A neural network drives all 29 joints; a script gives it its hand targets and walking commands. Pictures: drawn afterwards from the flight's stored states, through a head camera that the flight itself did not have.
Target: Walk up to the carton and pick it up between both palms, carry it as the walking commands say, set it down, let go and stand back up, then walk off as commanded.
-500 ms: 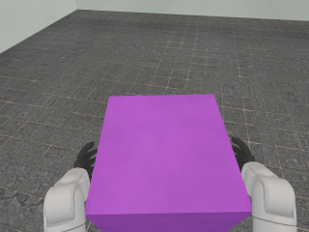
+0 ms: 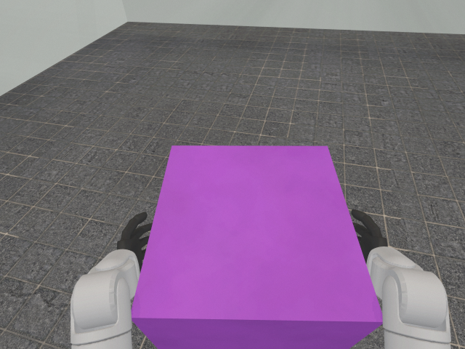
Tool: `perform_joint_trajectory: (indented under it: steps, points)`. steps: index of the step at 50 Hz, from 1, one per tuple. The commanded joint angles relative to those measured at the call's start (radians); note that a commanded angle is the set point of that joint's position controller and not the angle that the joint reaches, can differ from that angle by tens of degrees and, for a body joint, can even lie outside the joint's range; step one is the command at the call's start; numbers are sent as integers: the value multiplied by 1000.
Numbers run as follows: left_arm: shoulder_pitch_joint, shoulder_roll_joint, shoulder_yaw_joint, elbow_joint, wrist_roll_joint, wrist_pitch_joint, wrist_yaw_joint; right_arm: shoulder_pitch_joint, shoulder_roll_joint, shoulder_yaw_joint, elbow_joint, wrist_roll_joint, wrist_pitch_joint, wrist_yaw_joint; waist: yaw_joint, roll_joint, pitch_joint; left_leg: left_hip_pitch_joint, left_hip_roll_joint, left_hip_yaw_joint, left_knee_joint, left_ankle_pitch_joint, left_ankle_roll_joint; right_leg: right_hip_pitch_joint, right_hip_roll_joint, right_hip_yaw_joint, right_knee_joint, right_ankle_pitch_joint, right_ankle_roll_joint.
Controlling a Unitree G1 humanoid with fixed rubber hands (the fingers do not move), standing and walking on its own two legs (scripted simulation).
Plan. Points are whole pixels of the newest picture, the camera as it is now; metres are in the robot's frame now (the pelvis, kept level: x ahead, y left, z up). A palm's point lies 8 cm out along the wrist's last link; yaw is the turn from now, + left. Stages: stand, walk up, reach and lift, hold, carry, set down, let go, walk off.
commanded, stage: carry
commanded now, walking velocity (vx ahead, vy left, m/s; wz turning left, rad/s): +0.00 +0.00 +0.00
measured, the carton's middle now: (248, 253) +0.28 -0.01 +0.02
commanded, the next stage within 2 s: none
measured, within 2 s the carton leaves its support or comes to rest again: neither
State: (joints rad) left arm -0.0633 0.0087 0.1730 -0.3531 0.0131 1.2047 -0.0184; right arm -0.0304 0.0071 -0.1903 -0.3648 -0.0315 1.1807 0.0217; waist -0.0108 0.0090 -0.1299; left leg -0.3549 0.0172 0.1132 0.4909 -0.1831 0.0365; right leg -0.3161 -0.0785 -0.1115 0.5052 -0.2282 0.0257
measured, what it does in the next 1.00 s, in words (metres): stands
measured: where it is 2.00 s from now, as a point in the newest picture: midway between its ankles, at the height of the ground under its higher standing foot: outside the picture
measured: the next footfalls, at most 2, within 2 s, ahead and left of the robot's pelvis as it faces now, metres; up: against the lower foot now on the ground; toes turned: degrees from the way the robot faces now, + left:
left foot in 1.96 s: -0.07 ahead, +0.10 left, +0.00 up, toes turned -13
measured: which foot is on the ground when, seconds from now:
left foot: down 0.00-1.00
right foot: down 0.00-1.00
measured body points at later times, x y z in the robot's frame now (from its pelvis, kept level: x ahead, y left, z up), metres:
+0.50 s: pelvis +0.00 -0.03 +0.00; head -0.02 -0.03 +0.45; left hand +0.26 +0.16 +0.08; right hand +0.26 -0.22 +0.07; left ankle +0.05 +0.09 -0.74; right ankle +0.02 -0.13 -0.74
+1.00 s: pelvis +0.01 -0.04 +0.00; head -0.01 -0.04 +0.45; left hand +0.27 +0.15 +0.07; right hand +0.27 -0.23 +0.06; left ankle +0.05 +0.09 -0.74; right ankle +0.02 -0.13 -0.74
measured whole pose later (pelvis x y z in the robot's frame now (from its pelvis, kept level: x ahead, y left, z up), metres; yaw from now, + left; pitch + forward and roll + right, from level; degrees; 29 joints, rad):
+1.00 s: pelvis +0.01 -0.04 +0.00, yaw +1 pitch +2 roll +0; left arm -0.07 -0.01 0.19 -0.30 0.03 1.15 -0.02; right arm -0.06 0.01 -0.20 -0.30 -0.05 1.14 0.03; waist -0.01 0.02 -0.12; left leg -0.34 0.06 0.08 0.52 -0.21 -0.02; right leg -0.30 -0.04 -0.14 0.54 -0.28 -0.03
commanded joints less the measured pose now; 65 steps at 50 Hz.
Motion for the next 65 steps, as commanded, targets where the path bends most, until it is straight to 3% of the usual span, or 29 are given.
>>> perform_joint_trajectory:
  steps: [1, 3, 5, 9, 12, 16, 19, 27, 33, 34, 35, 37, 39, 43, 46, 47, 48, 50, 51, 52, 54, 55, 56, 57, 59, 60, 62, 64, 65]
  points:
    - [-485, -806, -737, -159, -309, -25, -195, -512, 772, 740, -177, 336, -10, 207, 1, 35, -194, 109, 119, -132, -77, 79, -26, 50, -68, 62, -60, 23, -19]
    - [-501, -789, -738, -179, -309, -26, -195, -487, 766, 736, -155, 334, -7, 214, 3, 29, -174, 72, 127, -136, -80, 41, -26, 60, -74, 60, -56, 5, -21]
    - [-517, -805, -740, -180, -319, -27, -199, -513, 796, 752, -153, 337, -5, 211, 0, -42, -155, 61, 120, -133, -82, -13, -20, 48, -67, 77, -94, -17, -24]
    - [-526, -825, -741, -181, -321, -23, -198, -518, 797, 748, -173, 340, -6, 211, 2, 23, -185, 89, 116, -128, -75, 24, -25, 52, -66, 75, -73, 2, -32]
    - [-535, -814, -734, -179, -332, -26, -200, -519, 785, 737, -167, 330, -5, 204, -2, -32, -208, 105, 111, -112, -49, 78, -26, 62, -69, 74, -77, 48, -34]
    - [-529, -788, -730, -191, -319, -27, -194, -507, 765, 731, -159, 336, -5, 207, 0, 19, -185, 93, 105, -110, -50, 62, -31, 67, -79, 74, -71, 39, -44]
    - [-522, -783, -723, -169, -319, -23, -197, -518, 761, 725, -158, 328, -4, 203, -1, -39, -165, 86, 110, -117, -42, 29, -24, 48, -74, 86, -93, 4, -39]
    - [-579, -818, -723, -181, -327, -33, -201, -543, 807, 722, -145, 334, -13, 203, 1, 13, -207, 108, 106, -109, -31, 111, -29, 91, -66, 68, -58, 76, -52]
    - [-552, -804, -710, -177, -323, -44, -205, -538, 795, 736, -165, 331, -24, 199, -2, -39, -191, 99, 97, -94, -20, 63, -38, 91, -76, 71, -77, 82, -56]
    - [-572, -838, -718, -151, -318, -42, -205, -530, 826, 722, -119, 321, -22, 206, 1, 11, -204, 108, 102, -106, -30, 93, -31, 96, -67, 70, -60, 64, -59]
    - [-555, -817, -693, -132, -302, -59, -206, -547, 794, 702, -134, 302, -40, 199, 1, -36, -217, 99, 109, -107, -17, 104, -34, 115, -65, 64, -73, 104, -61]
    - [-541, -809, -708, -138, -298, -62, -201, -510, 800, 707, -99, 304, -36, 207, 2, 19, -208, 106, 110, -102, -24, 132, -35, 102, -63, 63, -40, 113, -52]
    - [-523, -800, -699, -149, -300, -61, -205, -536, 796, 725, -152, 317, -41, 202, 2, -37, -211, 94, 105, -106, -9, 134, -38, 122, -65, 58, -46, 154, -56]
    - [-512, -796, -712, -142, -292, -70, -198, -490, 776, 698, -114, 294, -51, 205, 3, 47, -207, 108, 104, -105, -20, 104, -35, 88, -65, 72, -54, 71, -57]
    - [-512, -781, -684, -110, -282, -76, -204, -507, 761, 697, -110, 281, -54, 200, 1, -68, -178, 100, 106, -105, -17, 72, -34, 72, -69, 74, -74, 76, -51]
    - [-564, -827, -721, -157, -309, -70, -205, -546, 817, 726, -139, 313, -50, 204, 0, -17, -166, 85, 101, -106, -26, 46, -36, 77, -69, 83, -78, 60, -58]
    - [-507, -798, -687, -102, -277, -81, -206, -531, 771, 696, -131, 282, -65, 199, 2, -43, -199, 95, 102, -106, -18, 73, -38, 90, -71, 72, -75, 86, -58]
    - [-504, -793, -698, -127, -281, -88, -203, -488, 784, 695, -99, 282, -66, 200, 4, 16, -195, 98, 108, -111, -23, 108, -35, 97, -66, 72, -48, 124, -59]
    - [-515, -791, -651, -46, -244, -105, -207, -498, 776, 640, -19, 235, -87, 201, 2, 12, -212, 109, 115, -113, -19, 137, -32, 112, -62, 59, -38, 134, -56]
    - [-523, -800, -704, -143, -283, -106, -204, -519, 784, 711, -126, 290, -82, 205, 1, -7, -194, 103, 112, -107, -20, 90, -36, 83, -70, 76, -53, 107, -54]
    - [-498, -747, -610, -6, -207, -133, -204, -457, 753, 618, 48, 206, -108, 201, 3, -23, -194, 95, 107, -102, -5, 72, -37, 101, -71, 79, -64, 123, -64]
    - [-514, -793, -686, -98, -255, -135, -204, -535, 773, 685, -100, 267, -118, 202, 3, 14, -188, 91, 106, -102, -18, 83, -33, 91, -72, 78, -57, 112, -59]
    - [-508, -785, -672, -100, -255, -138, -206, -527, 785, 693, -101, 271, -121, 201, 1, -14, -197, 91, 114, -116, -15, 91, -29, 109, -70, 75, -55, 118, -59]
    - [-513, -766, -616, -3, -204, -162, -204, -502, 756, 611, 13, 203, -140, 203, 3, 2, -196, 101, 110, -104, -20, 103, -31, 101, -69, 77, -50, 119, -60]
    - [-517, -759, -615, -3, -202, -192, -204, -487, 766, 614, 35, 201, -170, 200, 2, 1, -209, 112, 113, -115, -18, 84, -31, 95, -63, 78, -59, 97, -59]
    - [-485, -742, -610, 9, -185, -218, -201, -473, 740, 601, 32, 188, -197, 200, 4, 29, -205, 98, 109, -99, -20, 122, -38, 115, -70, 68, -39, 139, -56]
    - [-578, -814, -783, -296, -331, -176, -194, -573, 822, 782, -269, 343, -155, 192, -3, -31, -211, 124, 132, -96, 13, 181, -56, 93, -71, 72, -14, 249, -52]
    - [-497, -793, -751, -254, -332, -107, -193, -456, 788, 744, -210, 309, -91, 182, 3, 14, -271, 137, 144, -80, 82, 290, -57, 114, -85, 80, 59, 385, -58]
    - [-461, -791, -740, -207, -325, -78, -195, -445, 765, 727, -190, 293, -64, 180, 6, -9, -255, 117, 151, -70, 124, 304, -53, 96, -90, 98, 63, 439, -56]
